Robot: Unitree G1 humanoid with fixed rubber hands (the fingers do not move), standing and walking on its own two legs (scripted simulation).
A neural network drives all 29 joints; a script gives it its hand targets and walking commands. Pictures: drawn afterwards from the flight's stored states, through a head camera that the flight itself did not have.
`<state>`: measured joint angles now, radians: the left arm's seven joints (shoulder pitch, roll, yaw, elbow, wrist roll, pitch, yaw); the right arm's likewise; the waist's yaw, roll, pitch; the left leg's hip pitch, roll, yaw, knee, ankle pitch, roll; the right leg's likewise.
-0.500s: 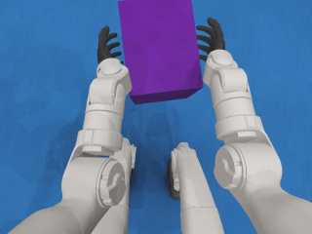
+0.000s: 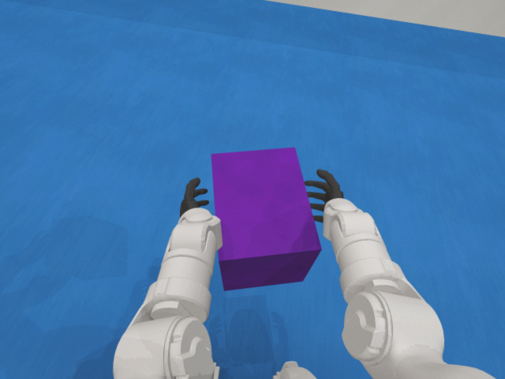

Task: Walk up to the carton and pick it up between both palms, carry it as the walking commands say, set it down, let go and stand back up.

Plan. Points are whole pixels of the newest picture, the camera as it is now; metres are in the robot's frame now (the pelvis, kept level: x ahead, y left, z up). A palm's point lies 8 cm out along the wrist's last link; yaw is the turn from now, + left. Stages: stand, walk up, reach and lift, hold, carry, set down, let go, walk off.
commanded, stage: reach and lift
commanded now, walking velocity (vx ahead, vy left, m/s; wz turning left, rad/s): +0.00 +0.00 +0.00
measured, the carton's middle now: (258, 220) +0.43 +0.00 -0.03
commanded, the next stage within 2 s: none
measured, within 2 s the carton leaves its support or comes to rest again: neither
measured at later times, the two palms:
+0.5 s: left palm (180, 201) +0.36 +0.13 +0.10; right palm (338, 196) +0.39 -0.11 +0.11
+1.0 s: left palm (178, 200) +0.35 +0.13 +0.12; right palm (347, 203) +0.36 -0.11 +0.13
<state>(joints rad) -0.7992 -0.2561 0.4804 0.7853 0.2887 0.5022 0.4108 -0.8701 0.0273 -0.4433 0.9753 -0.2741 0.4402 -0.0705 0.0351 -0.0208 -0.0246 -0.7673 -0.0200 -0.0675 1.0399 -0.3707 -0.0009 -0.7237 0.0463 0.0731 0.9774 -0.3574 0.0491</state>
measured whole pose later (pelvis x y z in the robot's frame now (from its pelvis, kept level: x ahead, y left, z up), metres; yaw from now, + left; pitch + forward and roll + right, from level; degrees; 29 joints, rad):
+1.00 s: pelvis +0.03 +0.00 +0.05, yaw +1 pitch -9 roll -2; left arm -0.65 -0.25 0.42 0.70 0.31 0.72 0.32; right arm -0.62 0.13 -0.40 0.75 -0.29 0.65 -0.07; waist 0.03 -0.02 -0.02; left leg -0.27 -0.02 -0.07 0.72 -0.30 0.01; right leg -0.22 0.02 0.08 0.64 -0.27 0.04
